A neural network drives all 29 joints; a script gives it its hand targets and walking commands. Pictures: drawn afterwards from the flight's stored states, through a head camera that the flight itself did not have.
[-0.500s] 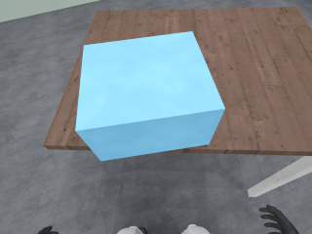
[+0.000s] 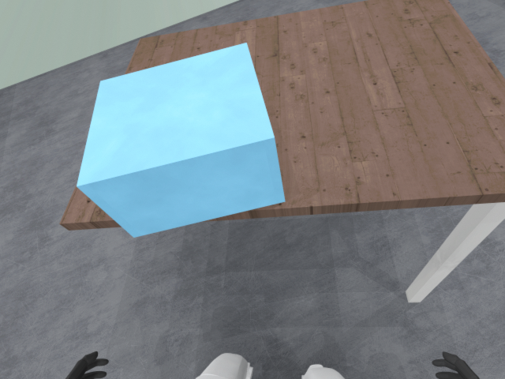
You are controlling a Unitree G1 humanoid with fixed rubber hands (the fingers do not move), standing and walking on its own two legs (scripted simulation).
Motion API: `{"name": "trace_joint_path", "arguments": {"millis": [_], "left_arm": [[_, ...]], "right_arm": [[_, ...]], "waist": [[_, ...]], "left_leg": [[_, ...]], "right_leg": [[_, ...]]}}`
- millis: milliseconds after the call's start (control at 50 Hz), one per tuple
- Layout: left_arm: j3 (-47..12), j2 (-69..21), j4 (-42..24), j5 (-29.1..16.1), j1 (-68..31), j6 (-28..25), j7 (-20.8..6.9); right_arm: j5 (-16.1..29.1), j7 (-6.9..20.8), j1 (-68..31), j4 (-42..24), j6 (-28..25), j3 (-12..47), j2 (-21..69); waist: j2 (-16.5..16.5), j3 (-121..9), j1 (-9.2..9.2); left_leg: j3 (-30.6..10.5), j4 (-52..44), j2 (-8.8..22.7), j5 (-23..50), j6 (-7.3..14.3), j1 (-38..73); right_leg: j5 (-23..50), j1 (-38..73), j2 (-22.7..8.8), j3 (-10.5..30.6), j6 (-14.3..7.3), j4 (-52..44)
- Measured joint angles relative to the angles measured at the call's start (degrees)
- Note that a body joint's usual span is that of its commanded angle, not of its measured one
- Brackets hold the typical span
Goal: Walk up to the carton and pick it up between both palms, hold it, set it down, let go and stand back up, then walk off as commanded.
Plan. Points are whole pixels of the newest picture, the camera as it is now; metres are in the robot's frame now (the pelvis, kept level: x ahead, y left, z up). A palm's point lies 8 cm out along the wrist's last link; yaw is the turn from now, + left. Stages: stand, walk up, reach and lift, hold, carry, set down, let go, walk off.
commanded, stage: walk off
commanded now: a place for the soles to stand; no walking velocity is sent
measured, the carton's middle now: (190, 139) +0.50 +0.14 +0.08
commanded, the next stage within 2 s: none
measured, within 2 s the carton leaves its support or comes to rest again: neither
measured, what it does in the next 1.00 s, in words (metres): walks backwards: left foot, then right foot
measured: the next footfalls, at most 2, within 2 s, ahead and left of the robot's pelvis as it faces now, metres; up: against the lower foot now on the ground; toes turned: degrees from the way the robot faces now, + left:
left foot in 0.50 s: -0.08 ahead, +0.20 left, +0.00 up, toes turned -5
right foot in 1.00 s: -0.13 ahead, -0.03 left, +0.00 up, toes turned +12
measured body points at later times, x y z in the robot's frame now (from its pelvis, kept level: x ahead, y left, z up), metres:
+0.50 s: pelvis -0.10 +0.07 -0.02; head -0.05 +0.05 +0.42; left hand +0.02 +0.40 -0.10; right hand +0.00 -0.25 -0.13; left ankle -0.12 +0.20 -0.73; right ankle +0.05 -0.03 -0.73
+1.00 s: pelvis -0.20 +0.04 -0.02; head -0.13 +0.02 +0.42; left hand -0.11 +0.39 -0.10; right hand -0.08 -0.27 -0.14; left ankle -0.12 +0.20 -0.73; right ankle -0.17 -0.04 -0.73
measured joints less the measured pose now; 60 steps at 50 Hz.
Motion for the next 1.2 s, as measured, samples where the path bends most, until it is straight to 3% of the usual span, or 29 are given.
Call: {"name": "trace_joint_path", "arguments": {"millis": [360, 420, 480, 500, 540, 600, 640, 740, 860, 960, 1020, 1040, 1080, 1120, 1200], "left_arm": [[0.00, 1.00, 0.01, 0.00, -0.03, 0.19, -0.01], [0.00, 1.58, 0.00, 0.00, -0.33, 0.62, -0.01], [-0.01, 2.34, -0.01, 0.00, -1.06, 1.41, -0.06], [0.01, 2.70, 0.00, 0.01, -1.30, 1.67, -0.06], [0.02, 3.56, 0.53, 0.01, -2.16, 2.43, -0.06], [-0.02, 3.16, 1.65, 0.01, -2.18, 3.18, -0.06], [0.00, 3.22, 1.72, 0.01, -2.16, 3.16, -0.06], [0.03, 4.75, 2.85, 0.00, -2.08, 2.88, -0.06], [0.00, 6.24, 5.11, 0.00, -2.09, 2.68, 0.17], [-0.02, 5.97, 5.25, 0.00, -2.08, 1.90, 0.20], [-0.05, 4.77, 5.45, 0.00, -2.12, 1.24, 0.17], [-0.05, 3.91, 5.51, -0.01, -2.11, 1.15, 0.06], [-0.01, 2.72, 5.53, -0.01, -2.06, 1.14, -0.27], [-0.01, 1.96, 5.52, 0.00, -2.07, 1.14, -0.36], [-0.02, 2.24, 5.05, 0.00, -2.11, 1.13, -0.42]], "right_arm": [[0.00, 0.13, 0.01, 2.27, 0.63, 0.00, -0.55], [0.00, 0.38, 0.07, 2.56, 0.63, 0.00, -0.57], [0.01, 0.64, 0.64, 3.17, 0.64, 0.00, -0.60], [0.00, 0.64, 1.13, 3.29, 0.60, 0.00, -0.59], [0.01, 0.65, 1.23, 4.04, 0.56, 0.02, 0.57], [0.00, 0.67, 1.58, 4.41, 0.53, -0.02, 1.70], [0.00, 0.66, 1.56, 4.39, 0.39, -0.01, 1.84], [0.00, 0.61, 1.06, 4.39, -0.99, 0.02, 1.76], [0.00, 0.60, 0.37, 4.41, -1.57, 0.01, 1.77], [-0.01, 0.61, 0.00, 4.40, -1.57, 0.02, 1.78], [-0.01, 0.63, -0.17, 4.46, -1.19, -0.01, 1.50], [-0.01, 0.63, -0.20, 4.51, -0.68, -0.01, 1.48], [-0.01, 0.62, -0.24, 4.50, 0.07, 0.01, 1.51], [-0.01, 0.62, -0.20, 4.46, 0.12, 0.01, 1.40], [-0.01, 0.62, -0.07, 4.59, 0.13, -0.02, 1.14]], "waist": [[0.03, -0.29, -1.87], [0.07, -0.57, -2.19], [0.13, -1.38, -2.95], [0.07, -1.95, -3.25], [-2.43, -1.45, -2.70], [-2.80, -1.44, -3.90], [-2.75, -2.05, -4.65], [-2.88, -2.44, -1.31], [-3.18, -0.15, 0.26], [-3.20, 1.30, 0.23], [-1.76, 1.74, -0.31], [-0.75, 1.76, -1.15], [-0.56, 1.23, -0.61], [-0.51, 0.39, 0.37], [-0.38, -0.80, -2.07]], "left_leg": [[0.61, -0.74, 0.01, 1.38, 1.53, 0.14], [1.94, -6.67, 0.75, 1.28, 2.37, 1.58], [3.26, -19.87, 2.91, 2.90, 3.66, 5.23], [3.13, -25.04, 3.61, 2.76, 3.43, 6.91], [4.62, -26.46, 2.69, -0.44, 2.28, 7.48], [3.85, -27.73, 2.81, 3.45, 2.97, 7.42], [2.17, -30.32, 2.83, 6.00, 3.14, 6.91], [2.00, -33.74, 3.69, 9.68, 2.86, 4.04], [2.58, -33.74, 3.70, 11.33, 1.86, 3.05], [3.80, -33.75, 3.70, 12.97, 0.35, 3.01], [3.61, -32.62, 4.01, 12.92, -0.22, 2.81], [2.40, -30.46, 3.66, 9.35, 0.69, 2.36], [-0.33, -21.81, 0.65, 0.37, 1.42, 1.24], [-2.39, -14.68, -1.78, -1.32, 2.55, 0.83], [-4.14, -6.84, -2.39, 0.09, 2.57, 0.66]], "right_leg": [[6.91, -4.21, 0.00, -1.50, 1.62, -2.24], [8.15, -6.06, 0.01, -1.61, 2.39, -2.25], [9.29, -8.02, 0.04, -2.43, 3.81, -1.96], [9.32, -9.15, 0.01, -2.81, 4.37, -1.09], [5.09, -10.95, -0.01, -0.42, 4.75, 2.69], [-6.05, -12.09, 4.06, 4.63, 5.88, 16.41], [-7.31, -12.09, 6.12, 7.18, 6.42, 24.34], [-7.40, -9.77, 6.78, 9.73, 7.09, 31.36], [-8.52, -4.67, 6.78, 9.76, 7.03, 25.87], [-9.02, -2.08, 5.63, 6.56, 6.25, 14.27], [-4.56, 0.46, 5.36, 4.33, 3.70, 5.62], [-3.45, 0.61, 5.53, 3.23, 2.43, 5.61], [-2.00, 0.61, 5.26, 3.72, 1.05, 5.15], [-0.14, 0.51, 5.16, 5.28, 1.02, 3.33], [3.00, -0.07, 4.79, 4.68, 1.66, -1.51]]}}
